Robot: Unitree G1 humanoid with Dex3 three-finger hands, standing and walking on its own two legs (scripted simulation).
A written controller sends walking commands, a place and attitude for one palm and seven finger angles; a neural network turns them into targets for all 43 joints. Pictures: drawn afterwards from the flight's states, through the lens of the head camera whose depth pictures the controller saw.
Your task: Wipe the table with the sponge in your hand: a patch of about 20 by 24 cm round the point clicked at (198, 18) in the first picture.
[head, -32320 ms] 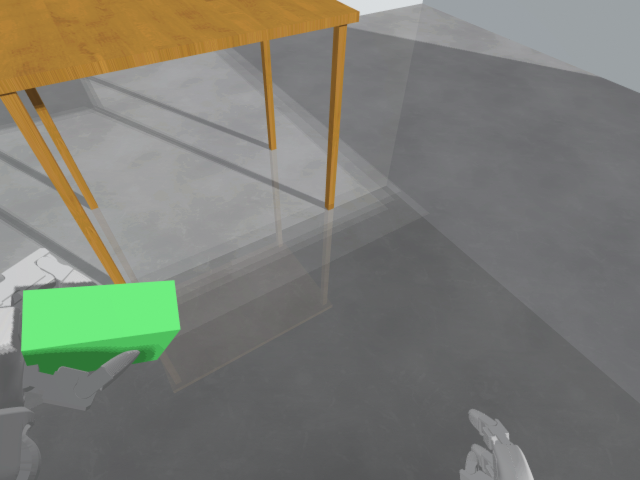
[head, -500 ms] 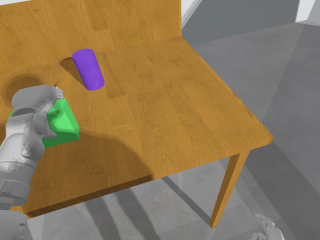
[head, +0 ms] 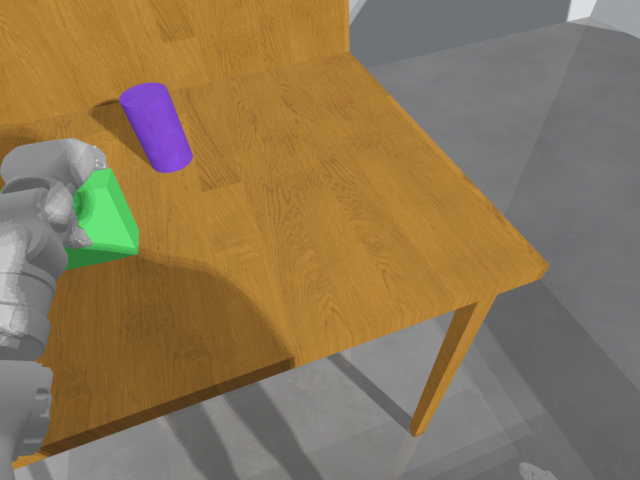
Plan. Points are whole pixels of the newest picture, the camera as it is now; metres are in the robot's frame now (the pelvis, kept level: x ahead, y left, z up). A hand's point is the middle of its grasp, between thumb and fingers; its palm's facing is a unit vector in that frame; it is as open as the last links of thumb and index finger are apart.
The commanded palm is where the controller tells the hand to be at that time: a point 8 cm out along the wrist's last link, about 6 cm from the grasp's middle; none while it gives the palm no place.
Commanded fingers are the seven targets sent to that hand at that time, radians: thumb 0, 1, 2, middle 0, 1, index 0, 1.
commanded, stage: wipe forward along the first lane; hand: left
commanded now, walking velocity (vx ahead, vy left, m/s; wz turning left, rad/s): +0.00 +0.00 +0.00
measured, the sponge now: (81, 232) +0.38 +0.34 +0.11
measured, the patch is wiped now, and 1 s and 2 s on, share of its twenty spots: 0.20 0.35 0.70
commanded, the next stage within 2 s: slide across to the middle lane in 0.04 s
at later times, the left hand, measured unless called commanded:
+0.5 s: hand (91, 187) +0.42 +0.32 +0.16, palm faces -0.02 +0.01 -1.00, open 9.3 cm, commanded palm +0.41 +0.29 +0.20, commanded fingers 0.00 0.10 1.30 -1.20 -1.60 -1.20 -1.60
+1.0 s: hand (144, 171) +0.45 +0.26 +0.16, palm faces +0.00 -0.02 -1.00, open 9.3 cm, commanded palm +0.42 +0.25 +0.21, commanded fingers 0.00 0.10 1.30 -1.20 -1.60 -1.20 -1.60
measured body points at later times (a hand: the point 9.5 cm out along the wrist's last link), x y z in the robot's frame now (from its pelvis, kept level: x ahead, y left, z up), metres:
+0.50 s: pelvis +0.03 +0.03 +0.01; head +0.05 +0.00 +0.46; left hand +0.42 +0.32 +0.21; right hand +0.20 -0.21 -0.11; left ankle -0.01 +0.10 -0.73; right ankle +0.05 -0.08 -0.73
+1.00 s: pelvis +0.05 +0.03 +0.01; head +0.08 +0.00 +0.46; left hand +0.45 +0.26 +0.21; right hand +0.26 -0.18 -0.11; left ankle -0.01 +0.10 -0.73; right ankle +0.05 -0.08 -0.73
